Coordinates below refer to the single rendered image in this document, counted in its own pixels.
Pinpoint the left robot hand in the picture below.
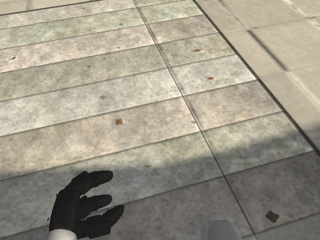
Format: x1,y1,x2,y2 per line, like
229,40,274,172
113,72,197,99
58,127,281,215
47,170,125,240

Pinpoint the robot left forearm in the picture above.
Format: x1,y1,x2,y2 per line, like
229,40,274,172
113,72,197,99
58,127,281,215
42,229,77,240

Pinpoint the right robot thigh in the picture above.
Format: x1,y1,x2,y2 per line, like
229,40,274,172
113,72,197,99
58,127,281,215
200,219,242,240

